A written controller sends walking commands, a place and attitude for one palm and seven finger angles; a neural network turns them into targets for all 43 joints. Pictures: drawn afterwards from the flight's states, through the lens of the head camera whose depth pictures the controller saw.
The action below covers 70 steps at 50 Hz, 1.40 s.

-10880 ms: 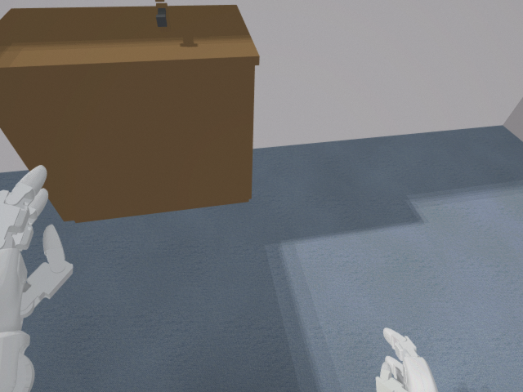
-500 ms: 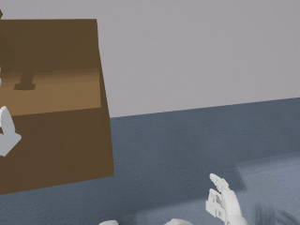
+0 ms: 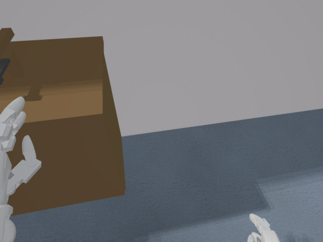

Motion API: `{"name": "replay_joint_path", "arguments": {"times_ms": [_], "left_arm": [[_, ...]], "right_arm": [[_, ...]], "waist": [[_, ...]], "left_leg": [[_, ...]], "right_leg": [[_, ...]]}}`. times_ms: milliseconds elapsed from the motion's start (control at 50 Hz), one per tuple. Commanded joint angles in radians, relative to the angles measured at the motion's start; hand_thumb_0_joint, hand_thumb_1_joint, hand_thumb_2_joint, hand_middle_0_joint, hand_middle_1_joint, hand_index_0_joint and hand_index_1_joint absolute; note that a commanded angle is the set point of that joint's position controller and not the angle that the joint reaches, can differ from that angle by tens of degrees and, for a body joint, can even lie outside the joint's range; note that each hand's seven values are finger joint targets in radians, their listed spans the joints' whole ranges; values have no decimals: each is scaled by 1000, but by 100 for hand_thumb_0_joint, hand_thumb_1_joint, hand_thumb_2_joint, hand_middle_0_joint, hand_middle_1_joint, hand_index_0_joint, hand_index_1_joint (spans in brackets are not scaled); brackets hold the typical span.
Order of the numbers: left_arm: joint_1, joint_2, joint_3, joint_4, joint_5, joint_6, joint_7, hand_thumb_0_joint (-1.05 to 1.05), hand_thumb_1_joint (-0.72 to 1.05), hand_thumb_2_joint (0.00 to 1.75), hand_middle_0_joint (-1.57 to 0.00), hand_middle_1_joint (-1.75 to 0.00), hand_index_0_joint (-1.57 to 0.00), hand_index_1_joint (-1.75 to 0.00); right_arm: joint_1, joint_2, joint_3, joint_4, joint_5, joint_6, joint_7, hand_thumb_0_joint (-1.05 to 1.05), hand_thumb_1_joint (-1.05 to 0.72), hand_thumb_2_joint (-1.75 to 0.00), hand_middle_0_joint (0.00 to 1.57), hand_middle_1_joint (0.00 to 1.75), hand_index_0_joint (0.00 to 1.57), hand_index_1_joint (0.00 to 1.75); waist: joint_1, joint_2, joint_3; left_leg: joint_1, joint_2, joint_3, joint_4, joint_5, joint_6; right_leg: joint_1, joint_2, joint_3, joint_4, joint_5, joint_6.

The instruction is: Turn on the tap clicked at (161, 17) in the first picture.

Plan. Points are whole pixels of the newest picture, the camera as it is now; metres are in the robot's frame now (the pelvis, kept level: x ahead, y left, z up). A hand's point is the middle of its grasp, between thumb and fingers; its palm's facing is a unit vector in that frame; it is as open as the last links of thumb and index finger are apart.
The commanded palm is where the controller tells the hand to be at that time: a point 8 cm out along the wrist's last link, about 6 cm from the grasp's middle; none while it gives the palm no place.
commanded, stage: come to a stop and stand still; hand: left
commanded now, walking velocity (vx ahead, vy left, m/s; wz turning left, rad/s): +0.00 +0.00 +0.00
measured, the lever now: out of the picture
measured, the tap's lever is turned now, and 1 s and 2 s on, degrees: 0 0 0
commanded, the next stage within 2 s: look again from close up in 0.98 s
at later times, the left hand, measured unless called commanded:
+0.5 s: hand (25, 194) +0.17 +0.23 +0.16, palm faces +0.37 -0.85 -0.37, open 7.4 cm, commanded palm +0.11 +0.28 +0.18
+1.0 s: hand (15, 187) +0.18 +0.25 +0.16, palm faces +0.37 -0.85 -0.38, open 7.4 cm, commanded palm +0.13 +0.30 +0.18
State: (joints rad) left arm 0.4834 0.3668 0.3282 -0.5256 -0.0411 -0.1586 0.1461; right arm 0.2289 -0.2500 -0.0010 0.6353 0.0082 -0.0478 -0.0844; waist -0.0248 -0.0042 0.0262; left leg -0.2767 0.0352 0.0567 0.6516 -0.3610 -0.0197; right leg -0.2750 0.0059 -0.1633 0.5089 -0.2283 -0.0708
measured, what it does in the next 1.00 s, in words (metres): steps on the spot: left foot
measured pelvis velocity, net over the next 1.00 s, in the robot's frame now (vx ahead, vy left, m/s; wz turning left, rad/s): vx -0.04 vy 0.02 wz -0.03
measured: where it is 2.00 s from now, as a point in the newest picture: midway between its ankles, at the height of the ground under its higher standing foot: outside the picture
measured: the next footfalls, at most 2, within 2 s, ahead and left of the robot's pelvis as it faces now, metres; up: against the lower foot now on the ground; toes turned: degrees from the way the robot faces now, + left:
left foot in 0.02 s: +0.01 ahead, +0.12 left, +0.00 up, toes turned +2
left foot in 1.98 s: +0.07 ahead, +0.18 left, +0.00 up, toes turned -6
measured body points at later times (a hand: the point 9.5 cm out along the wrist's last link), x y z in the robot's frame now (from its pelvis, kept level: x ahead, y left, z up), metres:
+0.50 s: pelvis -0.05 +0.00 +0.00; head -0.05 +0.00 +0.45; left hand +0.14 +0.27 +0.18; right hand +0.10 -0.23 -0.09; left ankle -0.03 +0.12 -0.73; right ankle +0.03 -0.08 -0.73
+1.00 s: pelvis -0.04 +0.02 +0.00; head -0.04 +0.02 +0.45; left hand +0.15 +0.30 +0.18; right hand +0.11 -0.21 -0.09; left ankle -0.03 +0.12 -0.73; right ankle +0.03 -0.08 -0.73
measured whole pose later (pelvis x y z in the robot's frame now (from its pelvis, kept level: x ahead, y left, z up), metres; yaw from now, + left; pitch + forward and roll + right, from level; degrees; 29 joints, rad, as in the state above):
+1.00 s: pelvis -0.04 +0.02 +0.00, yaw -2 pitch -1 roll +0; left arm 0.46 0.34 0.31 -0.44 -0.01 -0.19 0.15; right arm 0.23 -0.20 0.04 0.62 0.00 -0.06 -0.07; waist 0.01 0.00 0.01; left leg -0.23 0.00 0.07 0.52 -0.28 0.03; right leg -0.31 0.00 -0.10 0.46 -0.13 -0.04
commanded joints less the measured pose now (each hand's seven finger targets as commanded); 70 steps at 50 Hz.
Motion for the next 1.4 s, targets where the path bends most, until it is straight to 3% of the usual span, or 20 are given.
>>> {"name": "replay_joint_path", "arguments": {"times_ms": [0,40,60,100,200,240,300,380,440,540,640,780,900,1040,1060,1080,1120,1200,1280,1380], "left_arm": [[-30,164,130,-241,2,-85,33,0,90,90,-20,-30,-20,-30],[-10,169,132,-213,9,-95,34,0,90,90,-20,-30,-20,-30],[-29,176,132,-225,11,-100,29,0,90,90,-20,-30,-20,-30],[-100,164,114,-238,23,-105,23,0,90,90,-20,-30,-20,-30],[-110,132,88,-138,25,-81,18,0,90,90,-20,-30,-20,-30],[-116,139,93,-99,24,-73,15,0,90,90,-20,-30,-20,-30],[-168,158,94,-107,20,-55,17,0,90,90,-20,-30,-20,-30],[-135,161,101,-131,23,-59,29,0,90,90,-20,-30,-20,-30],[-100,170,110,-179,21,-70,32,0,90,90,-20,-30,-20,-30],[-79,157,115,-189,33,-84,33,0,90,90,-20,-30,-20,-30],[-79,133,94,-131,32,-84,32,0,90,90,-20,-30,-20,-30],[-119,137,86,-113,34,-90,25,0,90,90,-20,-30,-20,-30],[-125,152,106,-130,31,-94,27,0,90,90,-20,-30,-20,-30],[-85,135,101,-136,26,-98,28,0,90,90,-20,-30,-20,-30],[-1194,974,697,-375,188,-194,14,0,90,90,-20,-30,-20,-30],[-612,361,305,238,54,-147,-42,0,90,90,-20,-30,-20,-30],[-405,176,156,194,11,-142,-51,0,90,90,-20,-30,-20,-30],[-135,61,19,19,-19,-162,-67,0,90,90,-20,-30,-20,-30],[-96,179,138,-23,-7,-148,-39,0,90,90,-20,-30,-20,-30],[-225,241,218,-128,-11,-168,-29,0,90,90,-20,-30,-20,-30]], "right_arm": [[-94,-75,-33,-188,-7,-53,-6,0,-90,-90,20,30,20,30],[-94,-81,-31,-194,0,-54,-1,0,-90,-90,20,30,20,30],[-107,-66,-20,-187,-15,-54,-3,0,-90,-90,20,30,20,30],[-106,-65,-20,-183,-18,-64,-2,0,-90,-90,20,30,20,30],[-85,-71,-26,-183,-3,-77,8,0,-90,-90,20,30,20,30],[-82,-67,-23,-176,-6,-69,11,0,-90,-90,20,30,20,30],[-88,-55,-20,-167,-10,-53,16,0,-90,-90,20,30,20,30],[-103,-32,0,-163,-14,-45,12,0,-90,-90,20,30,20,30],[-108,-48,-5,-174,-16,-42,6,0,-90,-90,20,30,20,30],[-106,-60,-7,-190,-11,-46,5,0,-90,-90,20,30,20,30],[-82,-68,-15,-175,-4,-70,3,0,-90,-90,20,30,20,30],[-81,-70,-19,-167,-6,-72,8,0,-90,-90,20,30,20,30],[-92,-66,-15,-169,-12,-70,6,0,-90,-90,20,30,20,30],[-87,-66,-14,-180,-7,-69,5,0,-90,-90,20,30,20,30],[88,-95,-37,-151,-53,-141,18,0,-90,-90,20,30,20,30],[-8,23,-5,-106,-14,-137,27,0,-90,-90,20,30,20,30],[-43,-31,-23,-210,6,-150,38,0,-90,-90,20,30,20,30],[-65,-60,-26,-212,20,-163,90,0,-90,-90,20,30,20,30],[-62,-72,-35,-222,17,-160,87,0,-90,-90,20,30,20,30],[-87,-65,-29,-236,2,-157,57,0,-90,-90,20,30,20,30]], "waist": [[32,116,-147],[45,169,-141],[35,265,-113],[39,245,-62],[35,76,-84],[34,-5,-30],[25,-138,-37],[29,-111,-110],[37,29,-100],[38,135,-46],[32,91,-100],[33,-10,-51],[33,39,-60],[36,89,-117],[42,-59,39],[39,-65,-188],[58,58,-155],[82,154,-96],[80,-120,-113],[55,32,-130]], "left_leg": [[90,114,-115,-295,288,41],[67,216,-203,-295,501,82],[-2,230,-216,-325,479,93],[-103,226,-173,-341,344,86],[-141,118,-73,-263,34,42],[-152,62,-55,-212,-150,36],[-18,-3,-29,17,-80,24],[19,-13,-23,-62,4,33],[28,33,-73,-235,-7,54],[-203,117,-156,-377,-163,75],[-134,99,-122,-307,58,51],[-130,57,-93,-261,-76,47],[-96,53,-96,-273,-52,46],[-115,97,-130,-319,120,45],[-243,80,-46,-159,125,70],[-50,-2,-74,-130,101,55],[20,-20,-17,-184,52,25],[-69,40,-80,-346,51,52],[-100,53,-99,-327,178,42],[-4,23,-91,-289,283,27]], "right_leg": [[109,-138,189,-45,80,37],[93,-62,137,13,30,76],[97,-62,129,49,-39,79],[133,-67,129,57,-95,79],[184,-101,188,-70,53,71],[71,-149,288,-189,-205,50],[-112,-279,449,-365,-474,-9],[-3,-256,326,-300,-302,-11],[25,-184,274,-232,-263,27],[170,-91,200,-109,-172,70],[199,-92,190,-78,74,65],[92,-135,268,-175,-145,49],[74,-131,262,-188,-157,46],[210,-83,179,-60,126,63],[98,-88,239,-124,97,143],[71,-173,241,-140,30,17],[90,-148,323,-169,-40,5],[201,-78,212,-80,-21,59],[275,-60,163,-62,129,64],[237,-76,181,-64,239,41]]}}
